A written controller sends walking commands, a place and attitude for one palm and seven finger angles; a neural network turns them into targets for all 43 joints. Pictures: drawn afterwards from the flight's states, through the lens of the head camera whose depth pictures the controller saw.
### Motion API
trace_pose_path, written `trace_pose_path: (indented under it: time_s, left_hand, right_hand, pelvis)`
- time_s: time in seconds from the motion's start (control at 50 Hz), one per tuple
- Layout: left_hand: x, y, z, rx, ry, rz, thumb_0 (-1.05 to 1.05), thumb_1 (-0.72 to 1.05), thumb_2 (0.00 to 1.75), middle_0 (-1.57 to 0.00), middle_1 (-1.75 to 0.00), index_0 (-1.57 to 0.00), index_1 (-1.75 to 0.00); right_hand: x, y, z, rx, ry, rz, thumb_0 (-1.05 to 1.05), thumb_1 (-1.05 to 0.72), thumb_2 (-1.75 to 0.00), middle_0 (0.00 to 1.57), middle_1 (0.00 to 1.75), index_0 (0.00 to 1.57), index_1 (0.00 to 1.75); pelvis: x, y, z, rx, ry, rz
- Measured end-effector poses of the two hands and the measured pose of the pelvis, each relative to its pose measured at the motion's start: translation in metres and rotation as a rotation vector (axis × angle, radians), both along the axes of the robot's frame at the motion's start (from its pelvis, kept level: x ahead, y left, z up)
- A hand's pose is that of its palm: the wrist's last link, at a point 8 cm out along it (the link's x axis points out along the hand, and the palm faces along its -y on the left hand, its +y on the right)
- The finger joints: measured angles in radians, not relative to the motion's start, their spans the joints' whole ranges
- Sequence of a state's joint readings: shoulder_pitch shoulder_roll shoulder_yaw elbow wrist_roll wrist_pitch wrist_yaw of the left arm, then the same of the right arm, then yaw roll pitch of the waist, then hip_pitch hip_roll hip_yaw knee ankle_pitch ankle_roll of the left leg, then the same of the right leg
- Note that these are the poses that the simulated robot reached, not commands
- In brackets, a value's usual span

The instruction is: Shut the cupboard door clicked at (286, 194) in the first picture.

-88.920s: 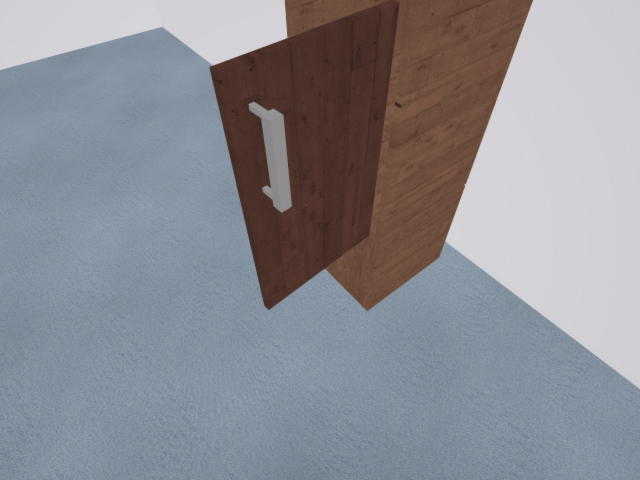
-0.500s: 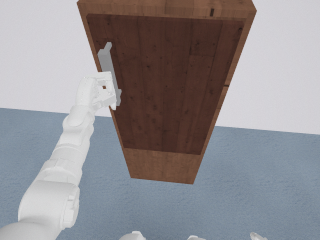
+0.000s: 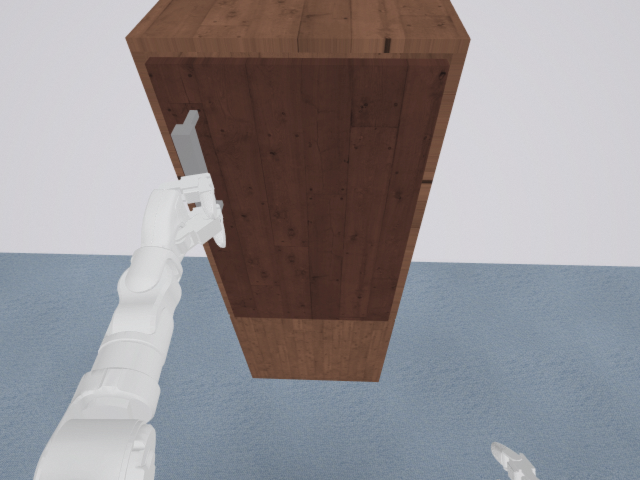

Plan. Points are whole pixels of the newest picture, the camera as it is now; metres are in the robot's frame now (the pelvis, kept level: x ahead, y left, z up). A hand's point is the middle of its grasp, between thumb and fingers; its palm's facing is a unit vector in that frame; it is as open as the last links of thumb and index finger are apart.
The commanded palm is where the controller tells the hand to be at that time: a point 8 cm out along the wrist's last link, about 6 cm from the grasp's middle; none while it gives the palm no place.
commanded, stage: pull the fist back off the door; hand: left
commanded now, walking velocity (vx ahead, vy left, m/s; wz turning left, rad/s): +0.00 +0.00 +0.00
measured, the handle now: (203, 175) +0.49 +0.17 +0.13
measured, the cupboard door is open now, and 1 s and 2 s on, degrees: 0 0 0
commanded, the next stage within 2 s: draw the hand back to the body in 0.24 s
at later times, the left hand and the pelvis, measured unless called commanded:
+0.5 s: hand (194, 244) +0.35 +0.15 +0.13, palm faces -0.01 -1.00 -0.04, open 3.1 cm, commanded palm +0.32 +0.21 +0.14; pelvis +0.08 +0.00 +0.01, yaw +1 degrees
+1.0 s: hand (128, 278) +0.29 +0.20 +0.15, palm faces +0.24 -0.94 -0.25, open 3.1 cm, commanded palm +0.25 +0.25 +0.17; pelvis +0.05 -0.01 +0.02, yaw +1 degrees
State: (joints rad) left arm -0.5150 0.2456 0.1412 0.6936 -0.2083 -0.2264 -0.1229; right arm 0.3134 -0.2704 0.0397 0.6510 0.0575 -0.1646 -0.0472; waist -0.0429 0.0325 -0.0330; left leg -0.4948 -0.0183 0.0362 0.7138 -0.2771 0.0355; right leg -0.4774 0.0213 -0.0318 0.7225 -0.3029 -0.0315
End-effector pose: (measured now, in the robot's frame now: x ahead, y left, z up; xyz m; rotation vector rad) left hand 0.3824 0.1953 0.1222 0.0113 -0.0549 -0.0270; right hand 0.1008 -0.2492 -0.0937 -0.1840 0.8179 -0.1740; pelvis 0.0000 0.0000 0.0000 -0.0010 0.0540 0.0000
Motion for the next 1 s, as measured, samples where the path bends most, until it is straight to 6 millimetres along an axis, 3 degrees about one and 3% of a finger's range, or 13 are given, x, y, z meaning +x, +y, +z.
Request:
trace_pose_path:
  time_s: [0.1,0.24,0.34,0.46,0.58,0.88,1.0]
  left_hand:
    - [-0.011,0.001,-0.005,0.007,0.003,0.003,0.02,0.9,0.91,-1.3,-1.5,-1.3,-1.5]
    - [-0.039,0.01,0.001,0.012,-0.006,0.02,0.02,0.9,0.9,-1.3,-1.5,-1.3,-1.5]
    - [-0.047,0.014,0.001,0.018,0.029,0.035,0.02,0.9,0.9,-1.3,-1.5,-1.3,-1.5]
    - [-0.048,0.013,0.011,0.024,0.024,0.018,0.02,0.9,0.9,-1.3,-1.5,-1.3,-1.5]
    - [-0.059,0.019,0.018,0.039,0.039,0.024,0.02,0.9,0.9,-1.3,-1.5,-1.3,-1.5]
    - [-0.104,0.045,0.038,0.065,0.018,0.066,0.02,0.9,0.9,-1.27,-1.48,-1.28,-1.47]
    - [-0.126,0.054,0.044,0.245,0.0,0.272,0.02,0.89,0.9,-1.17,-1.37,-1.18,-1.36]
  right_hand:
    - [0.033,0.005,0.011,0.011,-0.046,0.015,0.01,-0.91,-0.9,0.2,0.3,0.2,0.3]
    - [0.098,0.017,0.029,0.031,-0.147,0.083,0.01,-0.91,-0.9,0.2,0.3,0.2,0.3]
    - [0.14,0.027,0.039,0.031,-0.198,0.144,0.01,-0.91,-0.9,0.2,0.3,0.2,0.3]
    - [0.169,0.036,0.047,0.048,-0.236,0.17,0.01,-0.91,-0.9,0.2,0.3,0.2,0.3]
    - [0.17,0.036,0.046,0.065,-0.219,0.157,0.01,-0.91,-0.9,0.2,0.3,0.2,0.3]
    - [0.137,0.013,0.039,0.027,-0.191,0.1,0.01,-0.91,-0.9,0.2,0.3,0.2,0.3]
    - [0.127,0.012,0.04,0.008,-0.173,0.102,0.01,-0.91,-0.9,0.2,0.3,0.2,0.3]
  pelvis:
    - [0.019,0.001,0.006,0.002,-0.005,-0.013]
    - [0.047,0.0,0.011,0.0,-0.015,-0.003]
    - [0.06,-0.002,0.012,-0.003,-0.018,0.02]
    - [0.072,-0.003,0.014,-0.002,-0.018,0.025]
    - [0.08,-0.005,0.015,0.001,-0.027,0.019]
    - [0.067,-0.011,0.018,0.002,-0.068,0.023]
    - [0.054,-0.011,0.022,0.002,-0.095,0.018]
